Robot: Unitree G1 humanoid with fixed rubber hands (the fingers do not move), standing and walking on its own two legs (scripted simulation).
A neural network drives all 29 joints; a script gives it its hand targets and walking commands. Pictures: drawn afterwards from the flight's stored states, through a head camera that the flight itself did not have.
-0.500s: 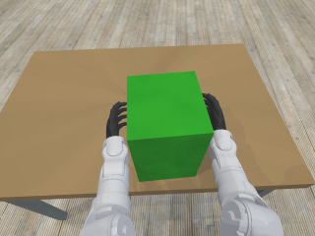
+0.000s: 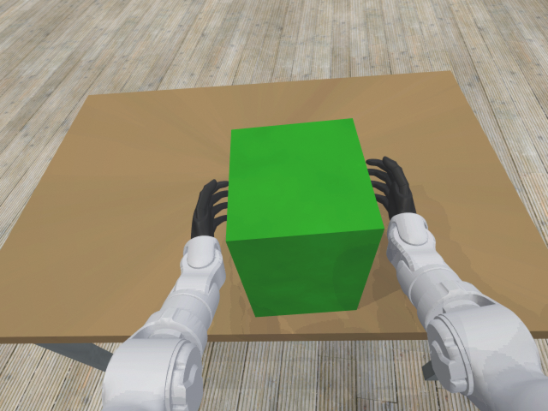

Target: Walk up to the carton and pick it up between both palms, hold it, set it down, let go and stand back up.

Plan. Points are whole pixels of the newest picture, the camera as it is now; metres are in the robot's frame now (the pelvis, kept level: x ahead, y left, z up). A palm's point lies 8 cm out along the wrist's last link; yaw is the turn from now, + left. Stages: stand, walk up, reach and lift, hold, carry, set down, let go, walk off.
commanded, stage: set down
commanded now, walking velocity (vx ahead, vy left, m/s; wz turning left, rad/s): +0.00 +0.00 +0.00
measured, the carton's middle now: (299, 227) +0.39 -0.01 +0.02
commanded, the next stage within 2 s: none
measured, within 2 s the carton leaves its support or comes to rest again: neither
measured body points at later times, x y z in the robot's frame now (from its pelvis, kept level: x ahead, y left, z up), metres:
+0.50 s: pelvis -0.03 -0.01 +0.00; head +0.00 -0.04 +0.45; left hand +0.41 +0.13 +0.12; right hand +0.43 -0.19 +0.11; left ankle -0.02 +0.14 -0.73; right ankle +0.03 -0.11 -0.73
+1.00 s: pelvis -0.01 -0.01 +0.01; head +0.01 -0.02 +0.46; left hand +0.41 +0.18 +0.20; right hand +0.44 -0.20 +0.19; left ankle -0.02 +0.14 -0.73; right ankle +0.03 -0.11 -0.73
